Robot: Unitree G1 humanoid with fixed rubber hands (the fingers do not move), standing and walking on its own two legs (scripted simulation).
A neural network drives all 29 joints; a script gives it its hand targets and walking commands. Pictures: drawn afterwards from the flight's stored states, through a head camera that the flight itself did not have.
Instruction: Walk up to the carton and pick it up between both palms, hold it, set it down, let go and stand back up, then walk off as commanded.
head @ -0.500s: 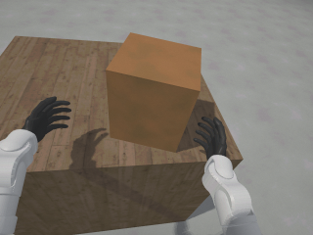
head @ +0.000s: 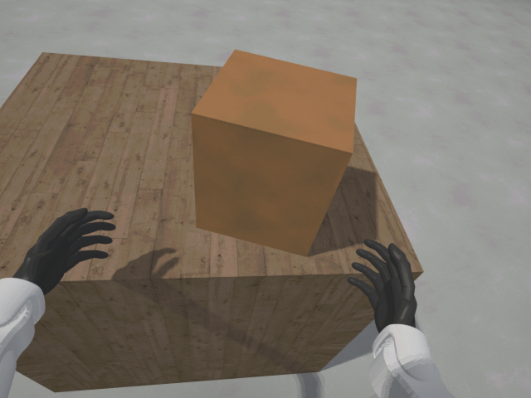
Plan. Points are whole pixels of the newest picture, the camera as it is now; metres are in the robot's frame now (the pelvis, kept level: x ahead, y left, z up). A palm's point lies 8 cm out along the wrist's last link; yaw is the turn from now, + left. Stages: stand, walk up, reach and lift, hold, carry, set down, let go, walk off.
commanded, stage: set down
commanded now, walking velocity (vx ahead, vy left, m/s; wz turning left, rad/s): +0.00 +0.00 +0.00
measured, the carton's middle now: (272, 157) +0.48 +0.01 +0.10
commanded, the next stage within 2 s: none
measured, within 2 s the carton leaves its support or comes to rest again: neither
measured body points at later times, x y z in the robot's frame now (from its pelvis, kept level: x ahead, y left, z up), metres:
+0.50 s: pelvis +0.00 -0.01 +0.00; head +0.00 +0.03 +0.45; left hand +0.20 +0.28 +0.07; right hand +0.20 -0.16 +0.08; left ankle +0.01 +0.08 -0.74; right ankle -0.01 -0.14 -0.74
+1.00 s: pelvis +0.02 -0.01 +0.00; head +0.05 +0.02 +0.45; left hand +0.20 +0.27 +0.02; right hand +0.20 -0.18 +0.04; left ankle +0.01 +0.08 -0.74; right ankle -0.01 -0.14 -0.74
